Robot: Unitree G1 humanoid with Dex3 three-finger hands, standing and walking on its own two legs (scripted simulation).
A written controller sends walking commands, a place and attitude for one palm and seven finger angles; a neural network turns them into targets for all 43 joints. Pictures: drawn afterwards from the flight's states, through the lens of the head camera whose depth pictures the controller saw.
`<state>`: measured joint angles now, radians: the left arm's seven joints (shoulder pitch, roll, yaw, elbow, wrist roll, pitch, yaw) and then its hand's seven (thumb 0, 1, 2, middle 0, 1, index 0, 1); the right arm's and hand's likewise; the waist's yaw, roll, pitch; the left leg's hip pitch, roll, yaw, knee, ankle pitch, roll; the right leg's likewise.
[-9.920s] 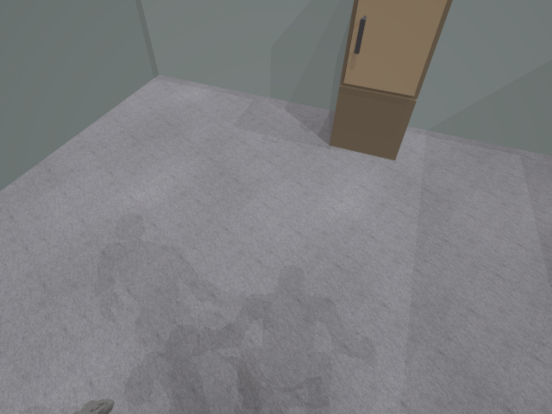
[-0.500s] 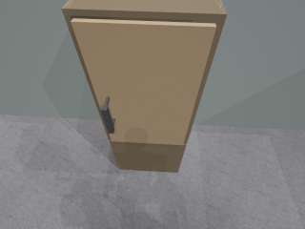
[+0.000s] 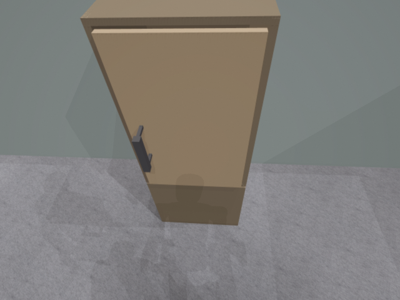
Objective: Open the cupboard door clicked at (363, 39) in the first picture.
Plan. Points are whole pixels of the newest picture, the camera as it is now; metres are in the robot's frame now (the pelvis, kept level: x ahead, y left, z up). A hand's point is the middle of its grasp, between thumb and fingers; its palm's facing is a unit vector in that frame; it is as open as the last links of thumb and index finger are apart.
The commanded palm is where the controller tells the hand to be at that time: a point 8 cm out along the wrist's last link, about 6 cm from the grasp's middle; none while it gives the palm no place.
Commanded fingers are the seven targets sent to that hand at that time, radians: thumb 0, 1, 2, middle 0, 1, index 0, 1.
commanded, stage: come to a stop and stand still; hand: left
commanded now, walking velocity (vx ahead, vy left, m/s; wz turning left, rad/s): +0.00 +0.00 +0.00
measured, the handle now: (144, 149) +0.53 +0.22 -0.09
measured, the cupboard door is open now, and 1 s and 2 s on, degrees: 0 0 0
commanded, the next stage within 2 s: look again from close up in 0.98 s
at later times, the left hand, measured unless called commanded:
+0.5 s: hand out of the picture -0.04 +0.17 -0.17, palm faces +0.05 -0.99 -0.15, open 7.3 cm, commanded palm none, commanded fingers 0.00 0.90 0.90 -0.20 -0.30 -0.20 -0.30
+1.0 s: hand out of the picture -0.06 +0.18 -0.17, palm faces +0.06 -0.99 -0.14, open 7.4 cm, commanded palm none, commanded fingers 0.00 0.90 0.90 -0.20 -0.30 -0.20 -0.30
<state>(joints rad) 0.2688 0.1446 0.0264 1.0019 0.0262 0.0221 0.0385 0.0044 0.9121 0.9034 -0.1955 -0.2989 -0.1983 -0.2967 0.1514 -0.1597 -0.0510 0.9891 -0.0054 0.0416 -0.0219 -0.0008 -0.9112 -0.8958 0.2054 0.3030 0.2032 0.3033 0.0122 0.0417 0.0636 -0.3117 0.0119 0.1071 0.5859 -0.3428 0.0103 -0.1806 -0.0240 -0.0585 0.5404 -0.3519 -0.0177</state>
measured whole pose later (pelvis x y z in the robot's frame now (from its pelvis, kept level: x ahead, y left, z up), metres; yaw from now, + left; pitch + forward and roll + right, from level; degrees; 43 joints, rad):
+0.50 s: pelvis -0.03 +0.01 +0.01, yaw +0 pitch -2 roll +0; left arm 0.31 0.14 0.01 1.10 0.01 0.01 0.03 0.01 0.91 0.90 -0.20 -0.30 -0.20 -0.30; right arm 0.32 -0.11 0.00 1.15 -0.01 0.02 -0.03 0.00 -0.91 -0.90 0.20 0.30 0.20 0.30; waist 0.00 -0.02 0.02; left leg -0.19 0.03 0.06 0.43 -0.20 0.00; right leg -0.14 -0.01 -0.05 0.41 -0.23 0.00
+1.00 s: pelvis -0.02 +0.03 +0.01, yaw -1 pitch -1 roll +0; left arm 0.36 0.10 0.01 1.12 0.02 0.00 0.04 0.00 0.91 0.90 -0.20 -0.30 -0.20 -0.30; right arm 0.30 -0.11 -0.01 1.13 -0.01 0.00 -0.04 0.01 -0.92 -0.90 0.20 0.30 0.20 0.30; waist 0.01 -0.02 0.03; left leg -0.21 -0.01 0.08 0.42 -0.21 0.03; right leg -0.17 -0.05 -0.04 0.43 -0.25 0.03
